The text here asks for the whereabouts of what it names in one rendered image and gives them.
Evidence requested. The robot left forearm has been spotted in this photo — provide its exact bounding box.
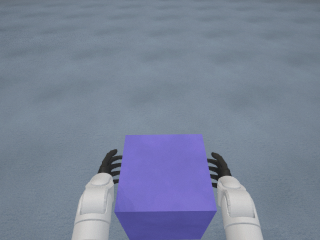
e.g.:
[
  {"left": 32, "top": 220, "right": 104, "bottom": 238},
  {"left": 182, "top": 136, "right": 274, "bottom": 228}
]
[{"left": 71, "top": 172, "right": 114, "bottom": 240}]

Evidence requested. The robot right hand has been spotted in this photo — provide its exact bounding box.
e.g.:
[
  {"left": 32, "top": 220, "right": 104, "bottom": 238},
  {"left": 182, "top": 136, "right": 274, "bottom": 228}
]
[{"left": 207, "top": 152, "right": 232, "bottom": 188}]

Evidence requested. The robot right forearm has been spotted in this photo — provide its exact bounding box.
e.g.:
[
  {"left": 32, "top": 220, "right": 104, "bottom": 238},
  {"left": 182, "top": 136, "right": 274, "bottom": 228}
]
[{"left": 217, "top": 175, "right": 264, "bottom": 240}]

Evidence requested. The robot left hand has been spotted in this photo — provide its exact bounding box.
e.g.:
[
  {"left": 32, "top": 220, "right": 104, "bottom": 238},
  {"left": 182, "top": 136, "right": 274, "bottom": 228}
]
[{"left": 97, "top": 149, "right": 123, "bottom": 184}]

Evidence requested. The carton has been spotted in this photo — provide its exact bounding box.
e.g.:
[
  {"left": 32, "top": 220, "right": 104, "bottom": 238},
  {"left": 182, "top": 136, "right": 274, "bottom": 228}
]
[{"left": 114, "top": 134, "right": 217, "bottom": 240}]

